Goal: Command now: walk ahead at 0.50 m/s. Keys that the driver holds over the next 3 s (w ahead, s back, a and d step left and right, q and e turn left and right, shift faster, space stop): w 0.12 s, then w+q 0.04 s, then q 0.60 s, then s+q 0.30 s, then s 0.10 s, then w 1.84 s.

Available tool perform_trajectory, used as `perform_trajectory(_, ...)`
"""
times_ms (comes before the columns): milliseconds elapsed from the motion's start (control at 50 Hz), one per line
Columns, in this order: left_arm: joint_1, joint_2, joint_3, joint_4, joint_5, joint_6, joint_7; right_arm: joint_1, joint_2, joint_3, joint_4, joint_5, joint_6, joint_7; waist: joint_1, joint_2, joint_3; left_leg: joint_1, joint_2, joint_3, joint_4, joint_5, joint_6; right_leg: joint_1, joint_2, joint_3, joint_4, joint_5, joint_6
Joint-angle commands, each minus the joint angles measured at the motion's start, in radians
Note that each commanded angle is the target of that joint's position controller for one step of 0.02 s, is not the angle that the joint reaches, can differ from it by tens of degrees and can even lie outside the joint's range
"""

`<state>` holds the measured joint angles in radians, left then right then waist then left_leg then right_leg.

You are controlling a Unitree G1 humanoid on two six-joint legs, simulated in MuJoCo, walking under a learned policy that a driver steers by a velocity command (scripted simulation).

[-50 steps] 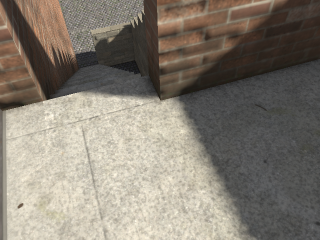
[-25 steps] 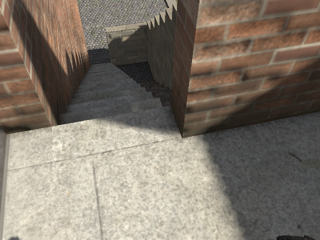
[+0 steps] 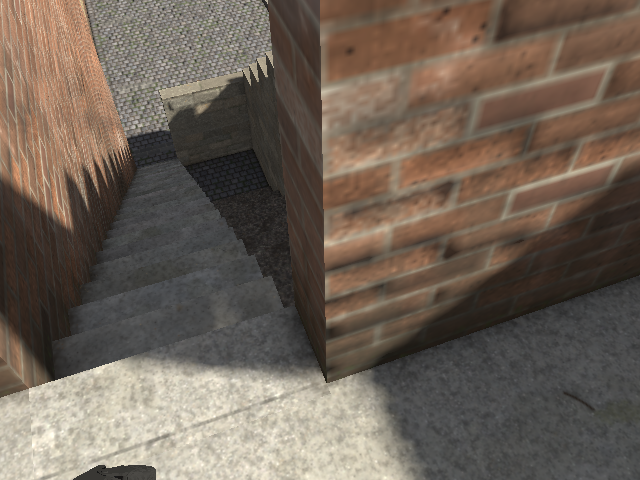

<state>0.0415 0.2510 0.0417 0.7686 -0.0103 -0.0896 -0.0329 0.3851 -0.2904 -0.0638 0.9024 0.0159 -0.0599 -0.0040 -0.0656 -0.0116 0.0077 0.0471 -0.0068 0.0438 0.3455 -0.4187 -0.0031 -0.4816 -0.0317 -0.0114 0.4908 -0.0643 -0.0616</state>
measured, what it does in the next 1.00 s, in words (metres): walks ahead, turning left: left foot, then right foot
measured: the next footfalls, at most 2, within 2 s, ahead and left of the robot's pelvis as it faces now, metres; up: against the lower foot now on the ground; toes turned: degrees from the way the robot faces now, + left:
left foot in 0.46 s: +0.36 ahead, +0.10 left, +0.00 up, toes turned +7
right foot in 0.88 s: +0.34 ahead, -0.12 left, +0.00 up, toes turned +28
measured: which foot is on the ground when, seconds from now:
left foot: down 0.00-0.02, up 0.04-0.44, down 0.46-0.90, up 0.92-1.00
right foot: down 0.00-0.48, up 0.50-0.86, down 0.88-1.00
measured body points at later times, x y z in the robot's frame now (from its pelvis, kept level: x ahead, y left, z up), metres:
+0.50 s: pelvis +0.22 +0.00 +0.00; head +0.25 +0.01 +0.45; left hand +0.26 +0.29 -0.14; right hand +0.44 -0.23 -0.09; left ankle +0.32 +0.09 -0.73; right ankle +0.13 -0.12 -0.70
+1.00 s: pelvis +0.25 -0.04 +0.01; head +0.29 -0.06 +0.46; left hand +0.19 +0.27 -0.09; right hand +0.53 -0.23 -0.08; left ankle +0.22 +0.08 -0.65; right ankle +0.30 -0.14 -0.73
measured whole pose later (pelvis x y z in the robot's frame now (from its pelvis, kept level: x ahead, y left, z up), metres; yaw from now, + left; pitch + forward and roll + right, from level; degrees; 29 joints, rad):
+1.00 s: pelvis +0.25 -0.04 +0.01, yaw +26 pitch +1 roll +1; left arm 0.21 0.30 0.08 0.88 0.01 0.00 0.05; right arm 0.16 -0.33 -0.12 0.58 0.02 0.08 -0.04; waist 0.01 0.06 0.04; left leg -0.57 -0.19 -0.19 1.08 -0.46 -0.04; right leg -0.28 0.01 0.04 0.53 -0.27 -0.02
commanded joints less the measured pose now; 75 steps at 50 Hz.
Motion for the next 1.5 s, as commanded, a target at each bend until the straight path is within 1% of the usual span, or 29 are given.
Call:
perform_trajectory(20, 0.453, 0.343, 0.112, 0.071, 0.019, 0.002, 0.017, 0.024, 0.001, 0.025, -0.105, -0.02, -0.026, 0.005, 0.171, -0.224, -0.353, -0.604, -0.02, 0.003, 0.751, 0.22, 0.019, 0.905, -0.322, 0.521, -0.04, -0.069, -0.256)
perform_trajectory(40, 0.468, 0.246, 0.087, 0.08, 0.004, 0.002, 0.01, 0.005, -0.032, 0.02, -0.076, -0.005, -0.046, 0.013, 0.197, -0.229, -0.406, -0.757, -0.04, -0.152, 0.899, -0.166, 0.033, 0.946, -0.344, 0.732, -0.173, -0.269, -0.264)
perform_trajectory(60, 0.356, 0.209, 0.073, 0.065, 0.001, -0.005, 0.007, -0.086, -0.115, 0.002, -0.095, 0.029, -0.067, 0.026, 0.181, -0.162, -0.236, -0.839, 0.022, -0.161, 0.943, -0.082, 0.05, 0.801, -0.299, 0.589, -0.21, -0.341, -0.206)
perform_trajectory(100, 0.202, 0.161, 0.055, 0.043, 0.005, -0.007, 0.016, -0.18, -0.111, 0.001, -0.116, 0.003, -0.071, 0.02, 0.117, -0.061, -0.066, -0.779, 0.112, -0.111, 0.863, 0.088, 0.042, 0.499, -0.241, 0.387, -0.272, -0.179, -0.168)
perform_trajectory(140, 0.159, 0.125, 0.044, 0.058, 0.013, -0.015, 0.02, -0.127, -0.076, 0.002, -0.1, -0.005, -0.048, 0.013, 0.057, -0.075, -0.047, -0.647, 0.147, -0.117, 0.809, 0.154, 0.027, 0.356, -0.202, 0.273, -0.324, -0.042, -0.148)
perform_trajectory(240, 0.157, 0.16, 0.042, 0.108, 0.028, -0.026, 0.048, -0.211, -0.043, 0.007, -0.133, -0.004, -0.03, -0.006, 0.049, -0.047, 0.002, -0.638, 0.095, -0.1, 0.653, 0.285, -0.017, 0.262, -0.175, 0.002, -0.315, 0.554, -0.133)
perform_trajectory(300, 0.159, 0.142, 0.019, 0.124, 0.026, -0.025, 0.063, -0.282, -0.033, 0.006, -0.163, -0.014, -0.034, 0.005, 0.076, -0.074, -0.037, -0.506, 0.056, -0.039, 0.415, 0.494, -0.022, 0.237, -0.11, -0.115, -0.289, 0.555, -0.091)
perform_trajectory(420, 0.165, 0.187, 0.022, 0.172, 0.003, 0.013, 0.09, -0.275, -0.08, -0.017, -0.205, -0.019, -0.034, 0.067, 0.067, -0.077, -0.061, -0.561, 0.037, -0.039, 0.237, 0.347, 0.022, 0.461, -0.205, -0.056, -0.095, 0.438, -0.071)
perform_trajectory(460, 0.17, 0.169, 0.023, 0.137, 0.015, 0.039, 0.102, -0.138, -0.134, -0.049, -0.194, -0.031, -0.036, 0.056, 0.008, 0.031, -0.116, -0.295, 0.015, -0.04, 0.105, 0.707, 0.1, 0.335, -0.099, -0.128, 0.215, 0.446, -0.007)
perform_trajectory(480, 0.202, 0.162, 0.015, 0.102, 0.051, 0.032, 0.102, -0.062, -0.234, -0.075, -0.196, -0.046, -0.027, 0.037, -0.007, 0.239, -0.204, 0.002, 0.19, -0.288, 0.157, 1.248, 0.206, 0.04, 0.027, -0.158, 0.554, 0.024, 0.067)
perform_trajectory(500, 0.249, 0.105, -0.015, 0.091, 0.051, 0.031, 0.078, -0.053, -0.237, -0.067, -0.213, -0.05, -0.013, 0.03, 0.016, 0.364, -0.39, 0.197, 0.38, -0.599, 0.118, 1.375, 0.413, -0.158, 0.177, -0.021, 0.867, -0.587, 0.107)
perform_trajectory(520, 0.271, 0.151, -0.001, 0.119, 0.046, 0.038, 0.055, -0.115, -0.2, -0.056, -0.249, -0.054, -0.002, 0.029, 0.024, 0.201, -0.445, 0.121, 0.37, -0.592, 0.101, 1.184, 0.408, -0.164, 0.106, 0.134, 0.973, -0.57, 0.1)
perform_trajectory(560, 0.188, 0.175, 0.02, 0.119, 0.03, 0.06, 0.064, -0.283, -0.142, -0.047, -0.306, -0.036, 0.022, 0.013, 0.07, 0.036, -0.223, -0.192, 0.268, -0.441, 0.027, 0.709, 0.307, -0.169, 0.044, 0.119, 0.864, -0.433, 0.089)
perform_trajectory(660, 0.177, 0.105, 0.022, 0.11, 0.006, 0.075, 0.081, -0.278, -0.143, -0.06, -0.348, -0.037, 0.092, -0.037, 0.087, 0.146, -0.151, -0.418, 0.131, -0.386, -0.05, 0.318, 0.232, 0.003, 0.075, 0.068, 0.459, -0.307, 0.111)
perform_trajectory(820, 0.169, 0.155, 0.04, 0.119, -0.008, 0.055, 0.078, -0.287, -0.151, -0.072, -0.404, -0.028, 0.134, -0.055, 0.061, 0.194, -0.136, -0.321, 0.138, -0.56, -0.041, 0.219, 0.176, 0.089, 0.07, 0.135, 0.19, -0.301, 0.115)
perform_trajectory(860, 0.233, 0.185, 0.056, 0.135, -0.005, 0.06, 0.076, -0.286, -0.157, -0.08, -0.416, 0.0, 0.146, -0.052, 0.083, 0.195, -0.152, -0.31, 0.113, -0.554, -0.004, 0.33, 0.138, 0.199, 0.067, 0.111, 0.034, -0.2, 0.092)
perform_trajectory(900, 0.251, 0.26, 0.083, 0.132, 0.016, 0.072, 0.085, -0.203, -0.088, -0.062, -0.409, 0.01, 0.144, -0.047, 0.051, -0.009, -0.141, -0.451, -0.005, -0.444, 0.195, 0.064, 0.053, 0.358, -0.165, 0.272, -0.106, -0.005, -0.005)
perform_trajectory(920, 0.205, 0.304, 0.096, 0.115, 0.035, 0.079, 0.087, -0.236, -0.118, -0.075, -0.437, 0.025, 0.133, -0.038, 0.035, -0.317, -0.056, -0.602, -0.204, -0.246, 0.486, -0.138, -0.008, 0.273, -0.332, 0.489, -0.184, 0.268, -0.186)
perform_trajectory(940, 0.12, 0.236, 0.076, 0.052, 0.056, 0.076, 0.084, -0.207, -0.198, -0.103, -0.413, 0.007, 0.119, -0.033, 0.034, -0.248, -0.057, -0.585, -0.163, -0.272, 0.789, -0.219, -0.042, 0.176, -0.386, 0.481, -0.176, 0.394, -0.251)
perform_trajectory(1000, 0.014, 0.157, 0.048, -0.027, 0.004, 0.081, 0.088, -0.103, -0.154, -0.098, -0.33, -0.01, 0.149, -0.05, -0.004, -0.057, -0.037, -0.599, -0.144, -0.269, 1.074, -0.068, -0.083, 0.223, -0.237, 0.241, -0.059, 0.436, -0.148)
perform_trajectory(1160, 0.188, 0.188, 0.053, -0.055, 0.028, 0.111, 0.102, -0.237, -0.077, -0.041, -0.36, 0.016, 0.152, -0.054, 0.123, -0.184, -0.072, -0.646, -0.078, -0.187, 0.799, -0.078, -0.124, 0.527, -0.246, 0.195, -0.038, 0.495, -0.188)
perform_trajectory(1280, 0.123, 0.194, 0.059, -0.058, -0.008, 0.094, 0.081, -0.157, -0.075, -0.029, -0.317, 0.011, 0.15, -0.022, 0.093, -0.219, -0.069, -0.272, 0.0, -0.013, 0.254, 0.039, -0.032, 0.248, -0.217, 0.19, -0.194, -0.313, -0.122)
perform_trajectory(1320, 0.174, 0.153, 0.045, -0.015, -0.014, 0.083, 0.07, -0.065, -0.042, -0.02, -0.25, 0.0, 0.144, -0.011, 0.055, -0.118, -0.041, -0.09, -0.044, 0.043, 0.03, 0.12, 0.039, 0.114, -0.158, 0.124, -0.155, -0.488, -0.058)
perform_trajectory(1340, 0.169, 0.099, 0.028, -0.011, 0.004, 0.072, 0.058, 0.005, -0.064, -0.021, -0.231, -0.005, 0.137, -0.01, 0.034, -0.004, -0.058, 0.034, 0.063, -0.136, 0.003, 0.045, 0.085, -0.024, -0.09, 0.046, 0.038, -0.51, 0.005)
perform_trajectory(1360, 0.143, 0.047, 0.01, -0.052, 0.051, 0.055, 0.044, 0.04, -0.185, -0.046, -0.236, 0.001, 0.137, -0.006, 0.045, 0.299, -0.07, 0.081, 0.277, -0.422, -0.017, 0.011, 0.177, -0.242, 0.038, -0.123, 0.343, -0.565, 0.09)
perform_trajectory(1380, 0.012, 0.138, 0.042, -0.101, 0.01, 0.045, 0.046, 0.047, -0.257, -0.065, -0.244, -0.019, 0.104, 0.01, -0.032, 0.274, 0.046, -0.108, 0.368, -0.657, -0.182, -0.275, 0.308, -0.35, 0.0, 0.005, 0.471, -0.512, 0.087)
perform_trajectory(1400, -0.008, 0.186, 0.061, -0.097, -0.016, 0.043, 0.048, -0.033, -0.206, -0.05, -0.252, -0.03, 0.073, 0.008, 0.008, 0.212, 0.143, -0.159, 0.348, -0.621, -0.231, -0.372, 0.286, -0.376, -0.041, 0.041, 0.552, -0.416, 0.071)
perform_trajectory(1440, 0.082, 0.166, 0.067, -0.035, -0.018, 0.044, 0.045, -0.099, -0.109, -0.019, -0.246, -0.022, 0.038, -0.005, 0.056, 0.217, 0.143, -0.145, 0.276, -0.488, -0.235, -0.27, 0.228, -0.369, -0.063, 0.052, 0.601, -0.28, 0.067)
perform_trajectory(1500, 0.136, 0.122, 0.063, 0.021, -0.003, 0.014, 0.03, -0.074, -0.082, -0.015, -0.235, -0.028, 0.026, -0.02, 0.069, 0.153, 0.105, -0.151, 0.207, -0.33, -0.229, -0.009, 0.205, -0.306, -0.061, 0.022, 0.574, -0.125, 0.084)
Over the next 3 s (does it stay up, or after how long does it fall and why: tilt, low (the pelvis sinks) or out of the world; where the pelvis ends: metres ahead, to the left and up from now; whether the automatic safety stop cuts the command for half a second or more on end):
stays up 0.77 0.28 -0.06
